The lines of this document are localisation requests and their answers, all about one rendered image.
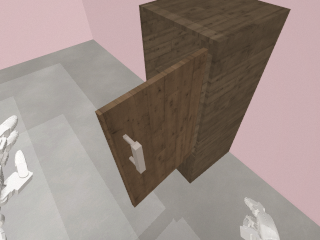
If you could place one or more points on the handle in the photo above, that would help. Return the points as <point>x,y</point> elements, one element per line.
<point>138,156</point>

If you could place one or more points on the robot left hand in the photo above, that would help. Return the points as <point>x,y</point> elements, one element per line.
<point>20,179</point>

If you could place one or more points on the robot right hand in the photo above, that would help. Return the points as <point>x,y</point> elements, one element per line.
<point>262,228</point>

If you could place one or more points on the cupboard door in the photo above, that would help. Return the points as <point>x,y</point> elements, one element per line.
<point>161,115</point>

